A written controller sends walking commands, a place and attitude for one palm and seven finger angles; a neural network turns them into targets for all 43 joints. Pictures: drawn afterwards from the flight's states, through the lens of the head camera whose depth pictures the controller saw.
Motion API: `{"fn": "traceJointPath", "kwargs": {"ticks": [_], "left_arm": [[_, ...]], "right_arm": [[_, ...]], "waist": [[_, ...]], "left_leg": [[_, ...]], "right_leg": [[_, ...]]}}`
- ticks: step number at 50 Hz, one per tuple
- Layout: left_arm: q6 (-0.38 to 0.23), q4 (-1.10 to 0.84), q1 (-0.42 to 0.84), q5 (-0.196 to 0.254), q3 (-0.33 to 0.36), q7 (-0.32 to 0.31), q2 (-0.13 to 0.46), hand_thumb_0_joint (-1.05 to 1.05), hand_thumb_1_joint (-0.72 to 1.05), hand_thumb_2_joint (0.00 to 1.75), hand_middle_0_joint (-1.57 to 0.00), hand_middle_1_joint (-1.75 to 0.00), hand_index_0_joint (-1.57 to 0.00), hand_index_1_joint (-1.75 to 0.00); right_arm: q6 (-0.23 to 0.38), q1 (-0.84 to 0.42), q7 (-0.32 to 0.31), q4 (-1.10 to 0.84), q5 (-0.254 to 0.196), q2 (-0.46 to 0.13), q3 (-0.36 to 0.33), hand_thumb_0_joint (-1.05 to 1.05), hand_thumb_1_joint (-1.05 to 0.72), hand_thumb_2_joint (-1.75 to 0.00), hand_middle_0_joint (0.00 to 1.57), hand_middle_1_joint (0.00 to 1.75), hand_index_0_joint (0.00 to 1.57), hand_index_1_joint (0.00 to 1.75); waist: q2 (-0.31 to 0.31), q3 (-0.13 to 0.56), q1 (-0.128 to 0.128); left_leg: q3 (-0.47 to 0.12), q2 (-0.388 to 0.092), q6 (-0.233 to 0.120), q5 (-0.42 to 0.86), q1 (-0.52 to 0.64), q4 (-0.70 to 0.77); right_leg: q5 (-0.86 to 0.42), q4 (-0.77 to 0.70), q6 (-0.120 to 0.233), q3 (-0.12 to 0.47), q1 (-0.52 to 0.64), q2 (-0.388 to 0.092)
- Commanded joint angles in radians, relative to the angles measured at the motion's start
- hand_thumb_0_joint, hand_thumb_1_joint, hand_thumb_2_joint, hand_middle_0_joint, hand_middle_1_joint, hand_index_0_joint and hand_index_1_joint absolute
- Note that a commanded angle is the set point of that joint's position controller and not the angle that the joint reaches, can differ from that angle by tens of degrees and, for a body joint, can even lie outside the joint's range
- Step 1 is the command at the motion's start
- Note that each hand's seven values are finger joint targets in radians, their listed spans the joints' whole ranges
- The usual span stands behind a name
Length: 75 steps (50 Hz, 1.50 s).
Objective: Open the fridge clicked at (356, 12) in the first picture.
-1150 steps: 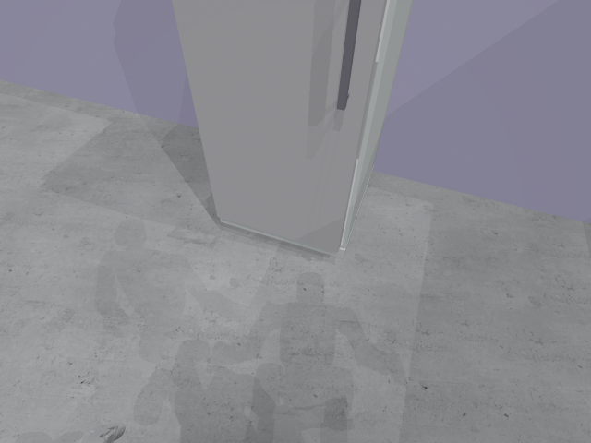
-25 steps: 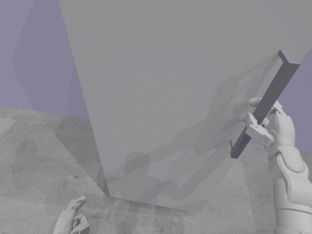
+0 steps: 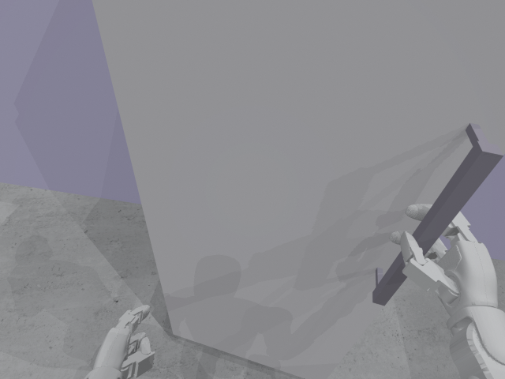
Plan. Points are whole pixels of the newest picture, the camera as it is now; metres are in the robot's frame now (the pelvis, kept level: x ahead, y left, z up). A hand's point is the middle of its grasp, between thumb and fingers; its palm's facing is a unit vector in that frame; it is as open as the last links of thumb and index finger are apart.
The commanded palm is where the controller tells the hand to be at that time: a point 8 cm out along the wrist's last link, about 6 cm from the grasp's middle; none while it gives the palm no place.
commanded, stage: walk backward, drawing the door open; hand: right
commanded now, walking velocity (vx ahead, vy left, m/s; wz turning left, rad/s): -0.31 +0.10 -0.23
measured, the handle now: (417, 231) +0.31 -0.21 +0.15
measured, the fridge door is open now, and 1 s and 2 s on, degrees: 8 34 55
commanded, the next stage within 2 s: none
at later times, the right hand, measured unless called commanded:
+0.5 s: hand (396, 343) +0.15 -0.13 +0.15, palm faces +0.16 +0.96 -0.23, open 6.6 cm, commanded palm +0.11 -0.17 +0.16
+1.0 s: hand out of the picture +0.07 -0.06 +0.15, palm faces +0.38 +0.90 -0.24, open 6.7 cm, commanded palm +0.02 -0.09 +0.16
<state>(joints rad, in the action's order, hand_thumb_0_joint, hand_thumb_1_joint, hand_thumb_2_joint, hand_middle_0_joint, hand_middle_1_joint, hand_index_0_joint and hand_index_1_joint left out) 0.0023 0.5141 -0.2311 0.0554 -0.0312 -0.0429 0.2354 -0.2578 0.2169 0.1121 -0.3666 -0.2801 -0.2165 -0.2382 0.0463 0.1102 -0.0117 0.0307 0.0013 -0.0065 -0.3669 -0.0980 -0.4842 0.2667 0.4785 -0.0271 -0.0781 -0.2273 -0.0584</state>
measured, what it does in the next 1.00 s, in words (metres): steps to the left, turning right: right foot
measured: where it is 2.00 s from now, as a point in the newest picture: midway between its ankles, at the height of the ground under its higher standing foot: outside the picture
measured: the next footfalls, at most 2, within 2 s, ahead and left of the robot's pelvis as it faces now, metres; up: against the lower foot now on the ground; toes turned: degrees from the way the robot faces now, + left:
right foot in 0.82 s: -0.10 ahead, -0.07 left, +0.00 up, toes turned -13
left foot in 1.02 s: -0.01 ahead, +0.30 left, +0.00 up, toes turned -26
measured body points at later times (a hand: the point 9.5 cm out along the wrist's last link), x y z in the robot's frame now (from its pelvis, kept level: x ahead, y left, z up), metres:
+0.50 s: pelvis -0.09 +0.03 +0.00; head -0.08 +0.06 +0.45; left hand +0.08 +0.25 -0.11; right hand +0.14 -0.18 +0.16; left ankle -0.10 +0.10 -0.74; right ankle -0.01 -0.14 -0.74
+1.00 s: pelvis -0.13 +0.16 +0.00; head -0.07 +0.15 +0.44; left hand +0.09 +0.31 -0.11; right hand +0.05 -0.10 +0.16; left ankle -0.05 +0.30 -0.72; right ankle -0.14 -0.06 -0.74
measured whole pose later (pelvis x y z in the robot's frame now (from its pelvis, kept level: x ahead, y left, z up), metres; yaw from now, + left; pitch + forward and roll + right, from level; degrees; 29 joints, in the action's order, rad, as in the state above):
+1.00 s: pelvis -0.13 +0.16 +0.00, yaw -22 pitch +1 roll +2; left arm -0.13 0.66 -0.19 -0.05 0.03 -0.06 0.14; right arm 0.09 0.23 -0.04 -0.50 -0.02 -0.24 -0.04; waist 0.05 -0.11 -0.03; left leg -0.05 0.01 0.05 -0.36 -0.35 -0.65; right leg 0.16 0.46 -0.09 0.23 -0.35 -0.10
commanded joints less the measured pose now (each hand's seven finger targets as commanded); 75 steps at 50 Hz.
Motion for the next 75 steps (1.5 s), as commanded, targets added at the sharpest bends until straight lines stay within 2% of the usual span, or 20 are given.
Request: {"fn": "traceJointPath", "kwargs": {"ticks": [1, 5, 8, 18, 27, 33, 37, 39, 40, 41, 46, 49, 53, 55, 59, 60, 62, 68, 72, 75], "left_arm": [[-0.033, -0.129, 0.123, -0.033, 0.034, -0.028, 0.104, 0.0, 0.9, 0.9, -0.2, -0.3, -0.2, -0.3], [0.027, -0.153, 0.116, -0.045, 0.04, -0.024, 0.112, 0.0, 0.9, 0.9, -0.2, -0.3, -0.2, -0.3], [0.052, -0.177, 0.136, -0.05, 0.043, -0.019, 0.096, 0.0, 0.9, 0.9, -0.2, -0.3, -0.2, -0.3], [0.024, -0.165, 0.133, -0.063, 0.048, -0.016, 0.044, 0.0, 0.9, 0.9, -0.2, -0.3, -0.2, -0.3], [-0.041, -0.102, 0.177, -0.084, 0.065, -0.043, 0.045, 0.0, 0.9, 0.9, -0.2, -0.3, -0.2, -0.3], [-0.081, -0.009, 0.139, -0.086, 0.094, -0.048, 0.005, 0.0, 0.9, 0.9, -0.2, -0.3, -0.2, -0.3], [-0.153, 0.022, 0.082, -0.086, 0.085, -0.063, -0.018, 0.0, 0.9, 0.9, -0.2, -0.3, -0.2, -0.3], [-0.204, 0.043, -0.021, -0.08, 0.09, -0.076, 0.022, 0.0, 0.9, 0.9, -0.2, -0.3, -0.2, -0.3], [-0.199, 0.003, 0.053, -0.122, 0.101, -0.064, 0.083, 0.0, 0.9, 0.9, -0.2, -0.3, -0.2, -0.3], [-0.183, -0.003, 0.093, -0.142, 0.11, -0.026, 0.102, 0.0, 0.9, 0.9, -0.2, -0.3, -0.2, -0.3], [-0.187, 0.005, 0.164, -0.104, 0.104, -0.033, 0.053, 0.0, 0.9, 0.9, -0.2, -0.3, -0.2, -0.3], [-0.185, 0.002, 0.146, -0.077, 0.116, -0.026, 0.044, 0.0, 0.9, 0.9, -0.2, -0.3, -0.2, -0.3], [-0.16, -0.005, 0.122, -0.054, 0.137, -0.03, 0.014, 0.0, 0.9, 0.9, -0.2, -0.3, -0.2, -0.3], [-0.178, -0.019, 0.187, -0.062, 0.126, -0.061, 0.001, 0.0, 0.9, 0.9, -0.2, -0.3, -0.2, -0.3], [-0.186, -0.023, 0.112, -0.081, 0.082, -0.087, -0.012, 0.0, 0.9, 0.9, -0.2, -0.3, -0.2, -0.3], [-0.189, -0.012, 0.075, -0.078, 0.096, -0.091, 0.013, 0.0, 0.9, 0.9, -0.2, -0.3, -0.2, -0.3], [-0.192, -0.027, 0.081, -0.114, 0.119, -0.05, 0.089, 0.0, 0.9, 0.9, -0.2, -0.3, -0.2, -0.3], [-0.193, 0.018, 0.152, -0.089, 0.132, -0.033, 0.066, 0.0, 0.9, 0.9, -0.2, -0.3, -0.2, -0.3], [-0.194, -0.016, 0.152, -0.051, 0.119, -0.03, 0.062, 0.0, 0.9, 0.9, -0.2, -0.3, -0.2, -0.3], [-0.16, -0.022, 0.143, -0.035, 0.093, -0.03, -0.001, 0.0, 0.9, 0.9, -0.2, -0.3, -0.2, -0.3]], "right_arm": [[0.243, -0.187, -0.134, -0.247, 0.159, -0.228, -0.058, 0.0, -0.9, -0.9, 0.45, 1.4, 0.45, 1.4], [0.318, -0.01, -0.172, -0.298, 0.203, -0.202, 0.019, 0.0, -0.9, -0.9, 0.45, 1.4, 0.45, 1.4], [0.333, 0.044, -0.186, -0.337, 0.201, -0.164, 0.054, 0.0, -0.9, -0.9, 0.45, 1.4, 0.45, 1.4], [0.401, 0.069, -0.197, -0.332, 0.223, -0.152, 0.077, 0.0, -0.9, -0.9, 0.45, 1.4, 0.45, 1.4], [0.408, 0.002, -0.19, -0.383, 0.224, -0.13, 0.128, 0.0, -0.9, -0.9, 0.45, 1.4, 0.45, 1.4], [0.401, -0.068, -0.196, -0.429, 0.262, -0.131, 0.148, 0.0, -0.9, -0.9, 0.45, 1.4, 0.45, 1.4], [0.404, -0.108, -0.172, -0.403, 0.285, -0.086, 0.191, 0.0, -0.9, -0.9, 0.45, 1.4, 0.45, 1.4], [0.433, -0.107, -0.164, -0.406, 0.26, -0.062, 0.215, 0.0, -0.9, -0.9, 0.45, 1.4, 0.45, 1.4], [0.458, -0.088, -0.162, -0.387, 0.261, -0.065, 0.218, 0.0, -0.9, -0.9, 0.45, 1.4, 0.45, 1.4], [0.48, -0.119, -0.165, -0.412, 0.301, -0.105, 0.166, 0.0, -0.9, -0.9, 0.45, 1.4, 0.45, 1.4], [0.471, -0.081, -0.155, -0.424, 0.274, -0.04, 0.174, 0.0, -0.9, -0.9, 0.45, 1.4, 0.45, 1.4], [0.47, -0.18, -0.163, -0.461, 0.278, -0.085, 0.148, 0.0, -0.9, -0.9, 0.45, 1.4, 0.45, 1.4], [0.447, -0.146, -0.17, -0.428, 0.253, -0.175, 0.037, 0.0, -0.9, -0.9, 0.45, 1.4, 0.45, 1.4], [0.439, -0.193, -0.156, -0.424, 0.269, -0.151, 0.062, 0.0, -0.9, -0.9, 0.45, 1.4, 0.45, 1.4], [0.457, -0.192, -0.152, -0.405, 0.247, -0.105, 0.089, 0.0, -0.9, -0.9, 0.45, 1.4, 0.45, 1.4], [0.461, -0.212, -0.153, -0.401, 0.241, -0.103, 0.114, 0.0, -0.9, -0.9, 0.45, 1.4, 0.45, 1.4], [0.513, -0.316, -0.147, -0.473, 0.28, -0.12, 0.096, 0.0, -0.9, -0.9, 0.45, 1.4, 0.45, 1.4], [0.481, -0.314, -0.139, -0.429, 0.269, -0.121, 0.039, 0.0, -0.9, -0.9, 0.45, 1.4, 0.45, 1.4], [0.464, -0.338, -0.17, -0.382, 0.251, -0.176, -0.024, 0.0, -0.9, -0.9, 0.45, 1.4, 0.45, 1.4], [0.43, -0.348, -0.203, -0.386, 0.25, -0.34, -0.154, 0.0, -0.9, -0.9, 0.45, 1.4, 0.45, 1.4]], "waist": [[-0.094, -0.006, 0.009], [-0.03, 0.137, -0.001], [0.026, 0.151, 0.0], [-0.162, 0.089, -0.012], [0.125, -0.014, -0.02], [-0.164, 0.066, -0.029], [-0.155, -0.026, -0.053], [0.019, -0.006, -0.133], [0.286, 0.049, -0.071], [0.099, 0.07, -0.021], [0.12, -0.015, 0.016], [0.214, 0.039, -0.019], [-0.259, 0.126, -0.002], [-0.277, 0.042, 0.014], [-0.155, 0.044, -0.036], [-0.093, 0.064, -0.076], [0.112, 0.096, -0.033], [0.226, 0.039, 0.014], [0.261, 0.07, 0.007], [-0.22, 0.112, 0.002]], "left_leg": [[-0.024, -0.035, 0.086, 0.739, -0.203, 0.134], [0.024, -0.018, 0.109, 0.934, -0.159, -0.002], [0.03, 0.023, 0.088, 0.475, -0.183, -0.06], [0.027, -0.055, 0.101, 0.582, -0.166, 0.102], [-0.005, 0.064, 0.039, -0.051, -0.109, 0.001], [-0.084, -0.155, -0.029, -0.206, -0.334, 0.355], [0.1, -0.131, -0.008, 0.301, -0.312, 0.194], [0.173, 0.056, 0.141, 0.427, -0.505, -0.314], [-0.026, 0.064, 0.132, -0.125, -0.656, -0.708], [-0.204, 0.034, 0.083, -0.123, -0.489, -0.875], [-0.051, 0.042, 0.041, 0.01, -0.136, -0.255], [0.048, 0.081, 0.063, 0.044, 0.017, 0.077], [-0.068, -0.242, -0.089, 0.102, -0.137, 0.183], [-0.142, -0.324, -0.2, 0.251, -0.165, 0.15], [0.083, -0.201, -0.131, 0.658, -0.084, -0.189], [0.128, -0.16, -0.069, 0.552, -0.268, -0.385], [-0.084, -0.01, 0.072, -0.21, -0.694, -0.79], [-0.089, -0.045, 0.06, 0.036, -0.327, -0.428], [0.048, 0.04, 0.097, 0.101, -0.021, -0.03], [-0.135, -0.239, -0.022, 0.263, 0.051, 0.176]], "right_leg": [[-0.482, 0.092, 0.085, 0.016, 0.199, 0.027], [-0.783, 0.089, 0.091, 0.009, 0.345, 0.005], [-0.861, 0.018, 0.102, 0.074, 0.345, -0.06], [-0.346, 0.056, 0.065, 0.05, 0.152, 0.009], [0.167, -0.332, 0.107, 0.358, -0.111, -0.102], [0.03, 0.185, 0.006, 0.053, 0.057, 0.094], [0.133, 0.311, 0.03, -0.004, -0.019, 0.06], [-0.239, -0.237, 0.13, 0.268, 0.321, -0.103], [-0.547, -0.317, 0.254, 0.815, 0.362, -0.442], [-0.461, -0.304, 0.272, 0.845, 0.205, -0.492], [-0.014, -0.193, 0.103, 0.331, -0.152, -0.147], [0.149, -0.151, 0.077, 0.301, -0.132, -0.038], [0.175, 0.475, -0.012, 0.006, -0.118, 0.109], [0.311, 0.784, 0.006, 0.045, -0.243, 0.052], [0.113, 0.14, 0.017, -0.01, -0.079, 0.004], [-0.166, -0.052, 0.039, 0.086, 0.175, -0.059], [-0.877, -0.139, 0.272, 0.771, 0.504, -0.537], [-0.382, -0.074, 0.122, 0.268, 0.07, -0.242], [-0.13, -0.026, 0.092, 0.244, -0.047, -0.15], [0.284, 0.463, -0.014, 0.024, -0.255, 0.101]]}}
